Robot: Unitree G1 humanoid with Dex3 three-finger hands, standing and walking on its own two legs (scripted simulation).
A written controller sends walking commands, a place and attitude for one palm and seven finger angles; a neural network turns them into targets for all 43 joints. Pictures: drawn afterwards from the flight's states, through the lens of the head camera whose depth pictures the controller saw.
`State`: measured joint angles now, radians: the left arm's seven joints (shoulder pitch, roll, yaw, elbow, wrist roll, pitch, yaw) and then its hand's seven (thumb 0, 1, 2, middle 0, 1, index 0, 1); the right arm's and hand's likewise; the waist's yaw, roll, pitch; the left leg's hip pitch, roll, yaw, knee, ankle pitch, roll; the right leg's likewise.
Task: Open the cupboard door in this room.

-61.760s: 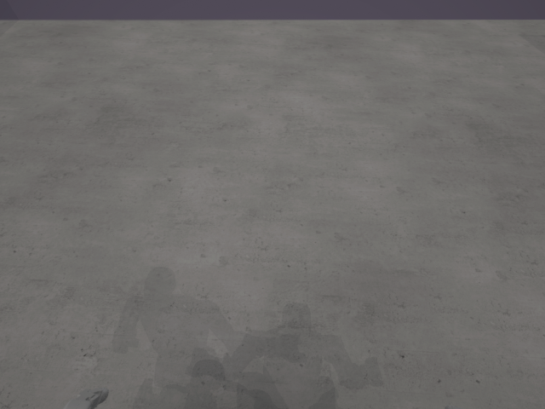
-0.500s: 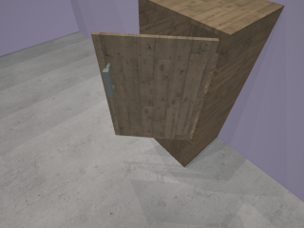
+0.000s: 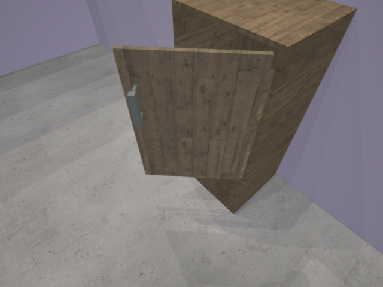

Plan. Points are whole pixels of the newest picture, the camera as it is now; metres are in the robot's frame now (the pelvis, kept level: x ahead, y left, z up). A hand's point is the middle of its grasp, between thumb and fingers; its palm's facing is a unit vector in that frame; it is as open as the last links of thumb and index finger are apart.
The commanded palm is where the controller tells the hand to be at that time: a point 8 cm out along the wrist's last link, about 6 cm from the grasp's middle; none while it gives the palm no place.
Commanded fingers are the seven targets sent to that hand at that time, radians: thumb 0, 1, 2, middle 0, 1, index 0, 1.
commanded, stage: shuffle to correct the standing spot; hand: left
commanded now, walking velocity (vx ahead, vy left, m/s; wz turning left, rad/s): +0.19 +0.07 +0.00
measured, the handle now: (136, 106) +0.60 +0.21 +0.01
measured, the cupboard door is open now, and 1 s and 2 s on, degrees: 44 44 44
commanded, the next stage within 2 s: come to a stop and stand still in 0.14 s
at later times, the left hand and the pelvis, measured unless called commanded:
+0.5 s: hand out of the picture +0.06 +0.18 -0.18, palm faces +0.03 -0.98 -0.22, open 7.4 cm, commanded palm none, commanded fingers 0.00 0.90 0.90 -0.20 -0.30 -0.20 -0.30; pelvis +0.06 +0.01 +0.00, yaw -1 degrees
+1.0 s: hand out of the picture +0.06 +0.17 -0.17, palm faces +0.01 -0.98 -0.21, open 7.3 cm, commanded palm none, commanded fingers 0.00 0.90 0.90 -0.20 -0.30 -0.20 -0.30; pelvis +0.01 -0.01 +0.00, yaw -1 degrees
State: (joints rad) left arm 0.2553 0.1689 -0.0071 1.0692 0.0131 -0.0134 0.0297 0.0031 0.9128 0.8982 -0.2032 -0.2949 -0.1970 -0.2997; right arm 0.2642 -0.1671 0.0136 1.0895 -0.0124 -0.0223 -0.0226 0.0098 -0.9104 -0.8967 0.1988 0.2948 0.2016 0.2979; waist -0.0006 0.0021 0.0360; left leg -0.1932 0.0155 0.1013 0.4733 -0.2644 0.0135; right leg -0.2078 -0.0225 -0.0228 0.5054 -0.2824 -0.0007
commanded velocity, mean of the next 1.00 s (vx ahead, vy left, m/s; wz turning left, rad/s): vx -0.01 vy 0.01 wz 0.00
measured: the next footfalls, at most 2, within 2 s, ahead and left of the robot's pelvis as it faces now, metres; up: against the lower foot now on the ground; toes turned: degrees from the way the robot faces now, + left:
none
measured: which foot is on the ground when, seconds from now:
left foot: down 0.00-1.00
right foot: down 0.00-1.00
